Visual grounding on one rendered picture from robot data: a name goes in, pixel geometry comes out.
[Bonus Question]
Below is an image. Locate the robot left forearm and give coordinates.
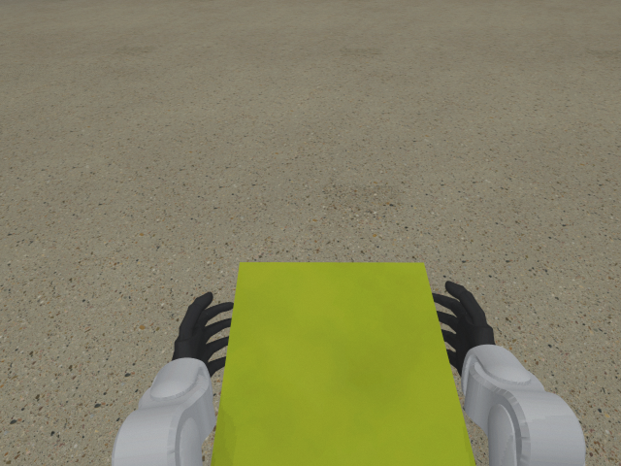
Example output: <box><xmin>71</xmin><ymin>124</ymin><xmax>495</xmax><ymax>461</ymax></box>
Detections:
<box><xmin>112</xmin><ymin>357</ymin><xmax>216</xmax><ymax>466</ymax></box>

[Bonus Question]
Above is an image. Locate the robot right forearm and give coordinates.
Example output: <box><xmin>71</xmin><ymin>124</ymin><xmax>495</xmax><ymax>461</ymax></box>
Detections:
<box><xmin>461</xmin><ymin>345</ymin><xmax>586</xmax><ymax>466</ymax></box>

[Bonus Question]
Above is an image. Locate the right robot hand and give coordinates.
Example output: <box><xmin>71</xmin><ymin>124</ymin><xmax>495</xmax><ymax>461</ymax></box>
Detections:
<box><xmin>432</xmin><ymin>281</ymin><xmax>496</xmax><ymax>377</ymax></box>

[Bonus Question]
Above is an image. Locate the left robot hand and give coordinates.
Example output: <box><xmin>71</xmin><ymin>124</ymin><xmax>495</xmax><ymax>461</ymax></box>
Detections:
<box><xmin>172</xmin><ymin>292</ymin><xmax>234</xmax><ymax>377</ymax></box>

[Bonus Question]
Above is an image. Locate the carton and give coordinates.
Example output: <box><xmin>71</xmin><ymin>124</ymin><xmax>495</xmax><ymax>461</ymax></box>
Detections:
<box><xmin>211</xmin><ymin>262</ymin><xmax>476</xmax><ymax>466</ymax></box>

